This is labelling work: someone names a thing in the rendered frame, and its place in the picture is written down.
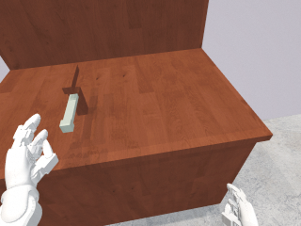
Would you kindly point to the robot right hand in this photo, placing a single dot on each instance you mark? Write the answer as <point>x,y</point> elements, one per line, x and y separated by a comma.
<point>244,214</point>

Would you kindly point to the left robot forearm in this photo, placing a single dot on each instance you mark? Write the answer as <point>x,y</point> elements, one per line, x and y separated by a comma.
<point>20,206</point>

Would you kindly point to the counter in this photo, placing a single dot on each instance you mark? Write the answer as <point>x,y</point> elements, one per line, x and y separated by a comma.
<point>158,128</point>

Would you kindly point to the robot left hand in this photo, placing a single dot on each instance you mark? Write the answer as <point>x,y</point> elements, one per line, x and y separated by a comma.
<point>22,167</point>

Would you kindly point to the tap lever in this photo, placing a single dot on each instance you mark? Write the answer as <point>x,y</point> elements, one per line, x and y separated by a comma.
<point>66,125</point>

